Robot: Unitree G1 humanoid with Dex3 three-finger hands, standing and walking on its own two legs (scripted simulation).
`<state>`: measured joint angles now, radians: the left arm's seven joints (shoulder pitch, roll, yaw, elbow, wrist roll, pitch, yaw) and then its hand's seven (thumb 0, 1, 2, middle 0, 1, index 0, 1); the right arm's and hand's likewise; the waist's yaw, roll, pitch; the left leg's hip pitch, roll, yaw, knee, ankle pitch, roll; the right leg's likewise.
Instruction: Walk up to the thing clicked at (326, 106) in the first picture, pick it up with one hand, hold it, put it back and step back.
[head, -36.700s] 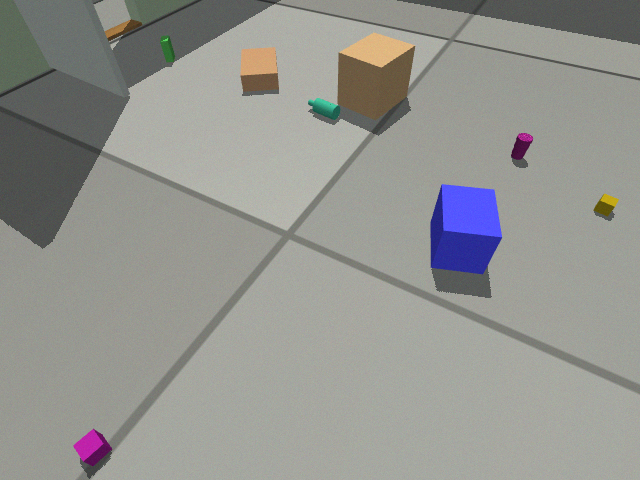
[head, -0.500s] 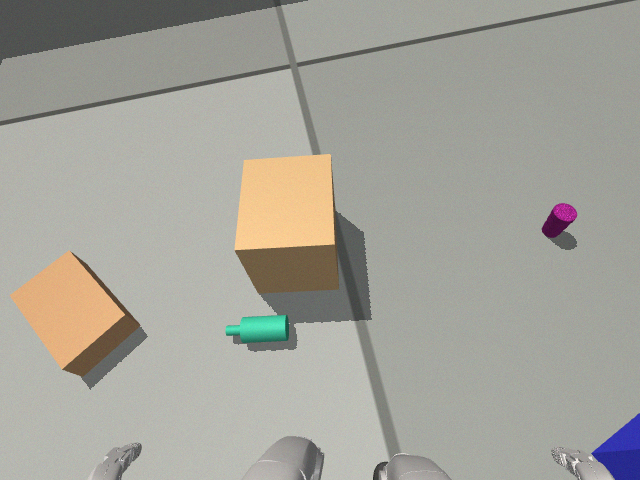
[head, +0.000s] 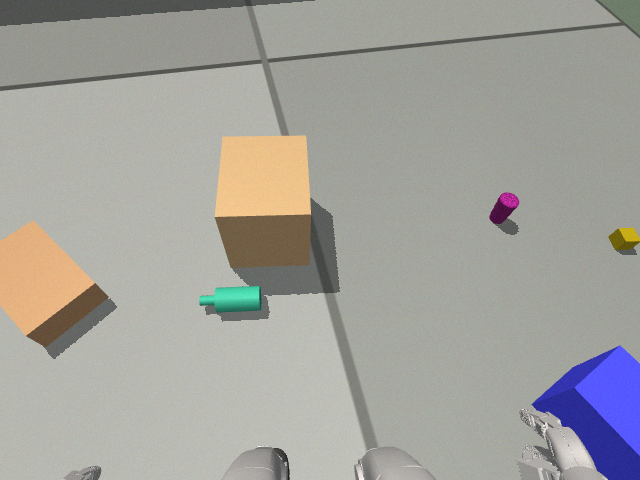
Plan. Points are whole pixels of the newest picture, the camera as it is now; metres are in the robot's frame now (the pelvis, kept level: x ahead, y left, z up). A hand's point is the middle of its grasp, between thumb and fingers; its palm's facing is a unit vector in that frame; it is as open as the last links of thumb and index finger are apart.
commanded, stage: step back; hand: left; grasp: from above
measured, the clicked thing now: (230, 299) +0.65 +0.28 -0.73
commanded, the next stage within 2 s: none
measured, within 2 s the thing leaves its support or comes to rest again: neither
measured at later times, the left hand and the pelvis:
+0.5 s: hand out of the picture -0.03 +0.25 -0.13, palm faces +0.04 -0.90 -0.44, open 7.4 cm; pelvis -0.17 -0.02 -0.01, yaw +4 degrees
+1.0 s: hand out of the picture -0.30 +0.25 -0.15, palm faces -0.02 -0.90 -0.43, open 7.4 cm; pelvis -0.35 -0.03 -0.01, yaw -1 degrees
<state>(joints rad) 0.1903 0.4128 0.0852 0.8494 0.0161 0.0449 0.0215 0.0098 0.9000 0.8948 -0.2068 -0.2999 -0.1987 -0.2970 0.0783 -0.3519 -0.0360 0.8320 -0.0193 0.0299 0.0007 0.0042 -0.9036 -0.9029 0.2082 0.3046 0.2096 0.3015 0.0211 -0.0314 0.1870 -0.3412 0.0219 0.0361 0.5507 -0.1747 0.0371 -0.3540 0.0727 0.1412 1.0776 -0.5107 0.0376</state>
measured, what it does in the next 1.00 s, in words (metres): walks backwards: right foot, then left foot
